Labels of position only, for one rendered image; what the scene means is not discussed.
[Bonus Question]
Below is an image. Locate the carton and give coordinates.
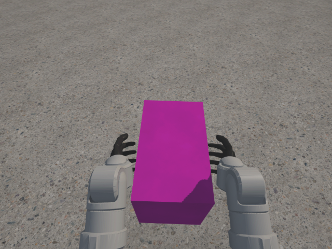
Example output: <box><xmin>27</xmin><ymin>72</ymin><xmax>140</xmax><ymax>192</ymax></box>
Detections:
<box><xmin>131</xmin><ymin>100</ymin><xmax>215</xmax><ymax>225</ymax></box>

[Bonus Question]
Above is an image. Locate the left robot forearm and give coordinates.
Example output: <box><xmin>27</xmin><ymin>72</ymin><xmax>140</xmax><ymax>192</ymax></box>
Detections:
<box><xmin>79</xmin><ymin>155</ymin><xmax>133</xmax><ymax>249</ymax></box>

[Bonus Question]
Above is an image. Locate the right robot forearm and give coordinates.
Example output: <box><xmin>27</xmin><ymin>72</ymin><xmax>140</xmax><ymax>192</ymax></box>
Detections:
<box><xmin>216</xmin><ymin>156</ymin><xmax>279</xmax><ymax>249</ymax></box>

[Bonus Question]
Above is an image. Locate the robot right hand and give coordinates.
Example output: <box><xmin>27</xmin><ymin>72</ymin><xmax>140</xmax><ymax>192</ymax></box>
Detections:
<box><xmin>208</xmin><ymin>135</ymin><xmax>236</xmax><ymax>174</ymax></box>

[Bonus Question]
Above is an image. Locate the robot left hand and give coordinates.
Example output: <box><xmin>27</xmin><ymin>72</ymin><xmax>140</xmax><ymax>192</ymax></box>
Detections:
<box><xmin>110</xmin><ymin>133</ymin><xmax>136</xmax><ymax>171</ymax></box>

